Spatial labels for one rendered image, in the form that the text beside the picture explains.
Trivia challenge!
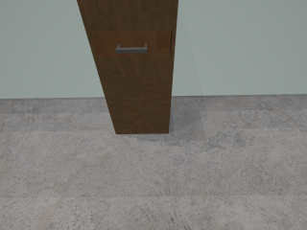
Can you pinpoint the handle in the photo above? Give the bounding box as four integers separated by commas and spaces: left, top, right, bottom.
115, 43, 148, 54

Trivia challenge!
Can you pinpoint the cabinet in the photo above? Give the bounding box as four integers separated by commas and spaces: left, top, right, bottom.
77, 0, 178, 134

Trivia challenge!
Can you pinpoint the drawer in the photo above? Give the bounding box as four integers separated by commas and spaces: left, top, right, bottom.
92, 31, 171, 57

